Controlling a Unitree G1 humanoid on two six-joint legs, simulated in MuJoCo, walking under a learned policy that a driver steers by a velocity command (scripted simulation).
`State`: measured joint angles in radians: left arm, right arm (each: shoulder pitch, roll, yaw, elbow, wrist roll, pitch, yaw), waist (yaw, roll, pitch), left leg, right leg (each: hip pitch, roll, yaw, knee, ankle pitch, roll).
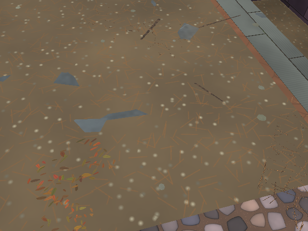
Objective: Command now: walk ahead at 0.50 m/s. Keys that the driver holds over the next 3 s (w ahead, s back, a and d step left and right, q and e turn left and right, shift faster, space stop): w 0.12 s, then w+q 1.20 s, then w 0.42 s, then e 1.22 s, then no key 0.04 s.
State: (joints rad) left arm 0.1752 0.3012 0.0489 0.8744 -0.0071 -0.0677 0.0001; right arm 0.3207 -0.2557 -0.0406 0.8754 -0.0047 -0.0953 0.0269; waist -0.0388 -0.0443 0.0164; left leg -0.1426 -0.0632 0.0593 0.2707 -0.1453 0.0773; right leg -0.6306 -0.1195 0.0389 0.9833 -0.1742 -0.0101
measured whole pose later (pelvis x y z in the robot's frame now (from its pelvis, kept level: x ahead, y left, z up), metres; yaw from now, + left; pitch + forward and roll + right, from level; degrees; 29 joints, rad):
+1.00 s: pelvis +0.52 +0.07 -0.01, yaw +26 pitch +1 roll -1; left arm 0.12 0.30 0.06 0.82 0.00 -0.11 0.00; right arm 0.28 -0.28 -0.08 0.74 0.01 -0.05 0.03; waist -0.02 -0.02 0.07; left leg -0.29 -0.09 -0.01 0.44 -0.16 0.11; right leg -0.51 -0.10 0.05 1.12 -0.32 0.00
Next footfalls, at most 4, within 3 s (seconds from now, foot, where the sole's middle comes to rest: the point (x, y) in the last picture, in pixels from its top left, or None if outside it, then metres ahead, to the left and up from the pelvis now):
0.28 right None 0.35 -0.15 -0.79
0.82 left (115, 216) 0.57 0.15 -0.79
1.32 right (125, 149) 0.92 0.12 -0.79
1.82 left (52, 147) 0.94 0.49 -0.79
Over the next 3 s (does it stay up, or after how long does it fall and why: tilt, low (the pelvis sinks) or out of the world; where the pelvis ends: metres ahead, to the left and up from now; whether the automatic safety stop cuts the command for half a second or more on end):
stays up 1.01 0.40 0.00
